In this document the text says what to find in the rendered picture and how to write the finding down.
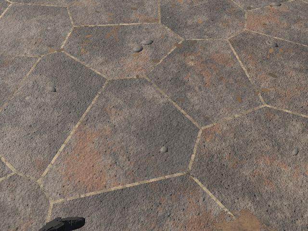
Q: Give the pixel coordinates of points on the robot left hand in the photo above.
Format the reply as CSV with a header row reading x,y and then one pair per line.
x,y
64,224

